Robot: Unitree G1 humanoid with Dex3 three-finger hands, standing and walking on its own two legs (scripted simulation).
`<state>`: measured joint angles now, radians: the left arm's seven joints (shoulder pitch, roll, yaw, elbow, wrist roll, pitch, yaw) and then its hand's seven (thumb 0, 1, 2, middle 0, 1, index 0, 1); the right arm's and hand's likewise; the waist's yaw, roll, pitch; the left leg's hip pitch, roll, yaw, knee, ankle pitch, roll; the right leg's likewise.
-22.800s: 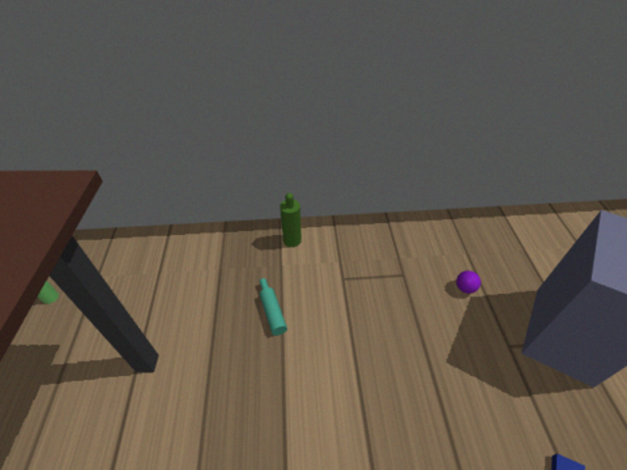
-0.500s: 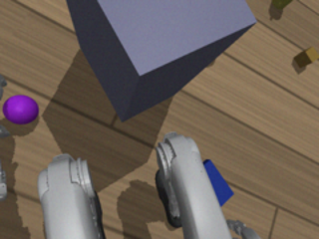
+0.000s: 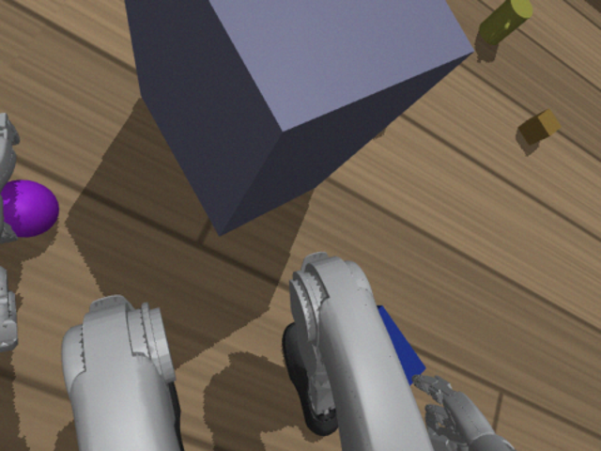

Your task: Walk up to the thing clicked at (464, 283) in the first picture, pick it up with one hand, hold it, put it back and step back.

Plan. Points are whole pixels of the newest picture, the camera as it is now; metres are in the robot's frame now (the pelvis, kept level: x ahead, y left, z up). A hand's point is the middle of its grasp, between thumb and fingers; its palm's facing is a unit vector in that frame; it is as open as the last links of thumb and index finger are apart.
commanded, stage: rest palm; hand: left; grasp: from above
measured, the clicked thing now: (24, 208) +0.47 +0.31 -0.28
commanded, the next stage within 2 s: close in 1.06 s
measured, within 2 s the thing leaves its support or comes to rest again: neither
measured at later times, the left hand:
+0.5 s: hand (4, 203) +0.47 +0.31 -0.22, palm faces -0.46 -0.10 -0.88, open 14.0 cm
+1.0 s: hand (10, 208) +0.47 +0.31 -0.25, palm faces -0.44 -0.11 -0.89, open 13.8 cm
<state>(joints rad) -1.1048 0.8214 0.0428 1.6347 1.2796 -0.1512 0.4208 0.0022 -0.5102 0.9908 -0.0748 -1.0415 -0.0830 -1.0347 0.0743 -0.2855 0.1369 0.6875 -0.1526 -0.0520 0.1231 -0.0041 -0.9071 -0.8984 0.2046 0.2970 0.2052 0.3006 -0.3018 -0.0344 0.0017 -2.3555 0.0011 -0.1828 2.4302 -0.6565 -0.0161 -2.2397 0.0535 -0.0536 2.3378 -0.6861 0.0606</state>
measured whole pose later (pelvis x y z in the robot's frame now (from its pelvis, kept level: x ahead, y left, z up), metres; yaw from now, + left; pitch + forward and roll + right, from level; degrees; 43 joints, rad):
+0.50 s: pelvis +0.01 +0.00 -0.01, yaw -3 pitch +31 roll -12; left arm -1.01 0.93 0.13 1.61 1.28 -0.23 0.49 0.00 -0.51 1.03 -0.08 -1.01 -0.08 -1.01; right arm 0.13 -0.30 0.20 0.70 -0.22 -0.11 0.17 0.00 -0.90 -0.90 0.21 0.30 0.21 0.30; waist -0.33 -0.07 0.08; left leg -2.36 0.01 -0.24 2.50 -0.70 -0.04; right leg -2.24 0.07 -0.10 2.38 -0.70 0.08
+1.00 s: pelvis +0.01 +0.00 -0.02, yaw -4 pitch +30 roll -13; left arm -1.04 0.97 0.12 1.67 1.28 -0.21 0.56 0.00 -0.49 1.02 -0.09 -1.05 -0.09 -1.05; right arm 0.10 -0.31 0.24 0.70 -0.23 -0.17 0.21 0.00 -0.91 -0.90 0.21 0.30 0.21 0.30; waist -0.34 -0.11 0.11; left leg -2.36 0.01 -0.26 2.53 -0.71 -0.03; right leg -2.23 0.08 -0.11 2.38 -0.70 0.07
